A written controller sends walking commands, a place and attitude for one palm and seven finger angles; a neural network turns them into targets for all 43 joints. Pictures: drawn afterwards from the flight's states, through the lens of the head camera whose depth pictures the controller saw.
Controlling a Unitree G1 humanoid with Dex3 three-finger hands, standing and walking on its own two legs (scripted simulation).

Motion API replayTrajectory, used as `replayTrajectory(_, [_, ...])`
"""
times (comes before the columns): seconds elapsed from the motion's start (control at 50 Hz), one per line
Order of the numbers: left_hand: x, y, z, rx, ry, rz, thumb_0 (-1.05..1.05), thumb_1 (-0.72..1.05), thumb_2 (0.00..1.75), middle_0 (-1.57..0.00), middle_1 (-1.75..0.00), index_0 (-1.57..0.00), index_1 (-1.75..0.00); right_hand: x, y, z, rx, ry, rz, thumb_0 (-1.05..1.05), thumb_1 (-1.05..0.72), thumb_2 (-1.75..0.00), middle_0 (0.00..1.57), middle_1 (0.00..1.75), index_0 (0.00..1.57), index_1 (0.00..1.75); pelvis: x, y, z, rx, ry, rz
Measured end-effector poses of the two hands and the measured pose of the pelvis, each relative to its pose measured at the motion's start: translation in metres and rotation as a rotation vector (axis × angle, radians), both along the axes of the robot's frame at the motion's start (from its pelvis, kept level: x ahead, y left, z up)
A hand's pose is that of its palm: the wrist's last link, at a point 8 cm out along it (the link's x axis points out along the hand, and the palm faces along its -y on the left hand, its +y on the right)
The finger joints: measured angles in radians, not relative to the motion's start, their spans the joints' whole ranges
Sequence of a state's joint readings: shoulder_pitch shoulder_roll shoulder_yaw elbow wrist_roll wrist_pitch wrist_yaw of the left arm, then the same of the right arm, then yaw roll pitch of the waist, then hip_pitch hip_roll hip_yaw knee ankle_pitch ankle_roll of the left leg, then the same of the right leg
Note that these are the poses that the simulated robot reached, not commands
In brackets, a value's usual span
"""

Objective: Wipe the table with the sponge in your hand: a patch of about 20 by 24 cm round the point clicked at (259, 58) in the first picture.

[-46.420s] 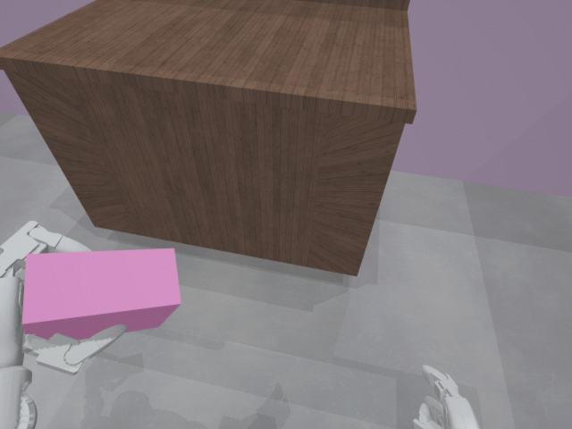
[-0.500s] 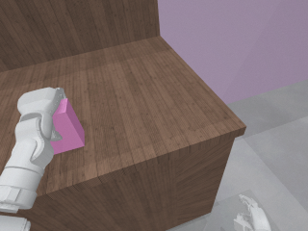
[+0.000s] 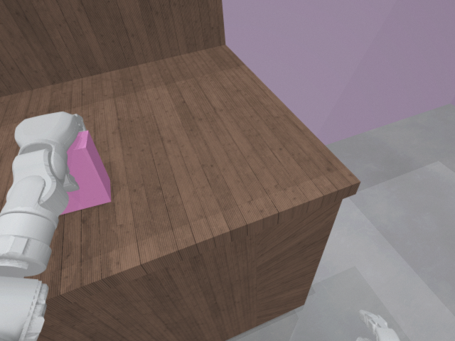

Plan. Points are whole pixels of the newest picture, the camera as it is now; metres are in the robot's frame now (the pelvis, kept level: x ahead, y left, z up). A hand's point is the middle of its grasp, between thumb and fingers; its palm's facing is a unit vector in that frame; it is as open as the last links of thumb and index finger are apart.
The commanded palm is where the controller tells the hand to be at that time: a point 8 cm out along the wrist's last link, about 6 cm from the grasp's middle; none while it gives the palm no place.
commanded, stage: wipe forward along the first lane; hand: left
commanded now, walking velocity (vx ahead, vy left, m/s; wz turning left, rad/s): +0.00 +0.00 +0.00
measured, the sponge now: (75, 183) +0.37 +0.32 +0.10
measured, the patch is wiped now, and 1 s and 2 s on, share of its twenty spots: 0.45 0.60 0.70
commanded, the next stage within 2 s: slide across to the middle lane in 0.52 s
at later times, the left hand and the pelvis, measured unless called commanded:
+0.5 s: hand (62, 141) +0.42 +0.35 +0.16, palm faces -0.10 +0.03 -0.99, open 10.5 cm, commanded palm +0.41 +0.34 +0.19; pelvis +0.01 +0.02 +0.00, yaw +0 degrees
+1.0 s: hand (78, 128) +0.45 +0.33 +0.17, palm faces +0.01 +0.01 -1.00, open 10.5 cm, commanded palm +0.43 +0.31 +0.22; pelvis +0.03 +0.04 +0.00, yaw +1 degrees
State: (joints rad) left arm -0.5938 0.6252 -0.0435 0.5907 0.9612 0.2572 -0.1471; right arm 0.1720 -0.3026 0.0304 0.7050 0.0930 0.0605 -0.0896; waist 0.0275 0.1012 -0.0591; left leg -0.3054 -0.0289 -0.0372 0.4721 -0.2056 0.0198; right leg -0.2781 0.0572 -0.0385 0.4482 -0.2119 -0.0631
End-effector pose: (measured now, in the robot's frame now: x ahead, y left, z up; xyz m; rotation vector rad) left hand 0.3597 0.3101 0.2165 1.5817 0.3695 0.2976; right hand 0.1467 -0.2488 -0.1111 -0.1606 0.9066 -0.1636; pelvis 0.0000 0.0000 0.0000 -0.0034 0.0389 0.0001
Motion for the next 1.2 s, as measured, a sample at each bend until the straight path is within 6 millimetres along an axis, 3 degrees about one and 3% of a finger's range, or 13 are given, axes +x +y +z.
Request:
replayTrajectory(0.2, [0.014, 0.012, 0.0, -0.007, -0.001, -0.017, 0.01, -0.55, 1.03, -0.7, -1.3, -0.71, -1.32, -0.018, -0.002, -0.005, -0.018, 0.073, -0.03, 0.01, -0.9, -0.9, 0.2, 0.3, 0.21, 0.3, 0.004, 0.008, 0.0, -0.005, 0.02, -0.004])
replayTrajectory(0.66, [0.062, 0.036, 0.001, 0.003, 0.052, -0.015, 0.01, -0.55, 1.03, -0.71, -1.3, -0.71, -1.32, -0.033, 0.009, -0.006, -0.048, 0.164, -0.06, 0.01, -0.9, -0.9, 0.2, 0.3, 0.21, 0.3, 0.016, 0.023, 0.002, -0.014, 0.08, -0.004])
replayTrajectory(0.78, [0.069, 0.032, 0.001, 0.024, 0.029, -0.047, 0.01, -0.55, 1.03, -0.7, -1.3, -0.71, -1.32, -0.034, 0.011, -0.008, -0.047, 0.189, -0.066, 0.01, -0.9, -0.9, 0.2, 0.3, 0.21, 0.3, 0.023, 0.029, 0.002, -0.016, 0.081, -0.003])
replayTrajectory(0.88, [0.07, 0.025, 0.001, -0.005, -0.027, -0.059, 0.01, -0.54, 1.03, -0.7, -1.31, -0.7, -1.33, -0.018, 0.02, -0.007, -0.035, 0.173, -0.047, 0.01, -0.9, -0.9, 0.2, 0.3, 0.21, 0.3, 0.029, 0.034, 0.003, -0.017, 0.071, 0.002])
replayTrajectory(1.1, [0.078, -0.002, 0.003, -0.026, -0.062, -0.061, 0.0, -0.54, 1.03, -0.69, -1.32, -0.7, -1.33, 0.05, 0.054, 0.006, 0.017, 0.019, 0.06, 0.01, -0.9, -0.9, 0.2, 0.3, 0.2, 0.3, 0.035, 0.04, 0.003, -0.014, 0.062, 0.02])
replayTrajectory(1.2, [0.083, -0.016, 0.003, -0.031, -0.06, -0.068, 0.0, -0.54, 1.03, -0.69, -1.31, -0.7, -1.33, 0.071, 0.066, 0.01, 0.039, -0.026, 0.1, 0.01, -0.9, -0.9, 0.2, 0.3, 0.21, 0.3, 0.038, 0.04, 0.003, -0.013, 0.065, 0.024])
